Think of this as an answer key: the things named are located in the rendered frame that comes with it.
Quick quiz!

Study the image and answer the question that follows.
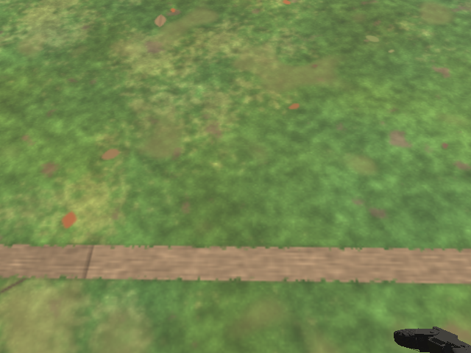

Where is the robot right hand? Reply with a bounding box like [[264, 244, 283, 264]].
[[394, 327, 471, 353]]

